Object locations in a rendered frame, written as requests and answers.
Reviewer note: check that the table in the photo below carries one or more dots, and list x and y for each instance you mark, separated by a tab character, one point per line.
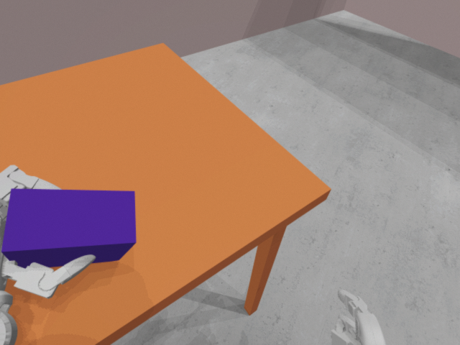
210	185

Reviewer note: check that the robot left forearm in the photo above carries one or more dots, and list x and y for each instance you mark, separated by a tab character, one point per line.
8	326

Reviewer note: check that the right robot hand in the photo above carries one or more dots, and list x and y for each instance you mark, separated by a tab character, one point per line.
366	330

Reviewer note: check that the sponge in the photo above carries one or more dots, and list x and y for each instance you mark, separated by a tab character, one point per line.
54	227

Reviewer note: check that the left robot hand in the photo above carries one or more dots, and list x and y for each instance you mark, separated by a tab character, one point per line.
36	278

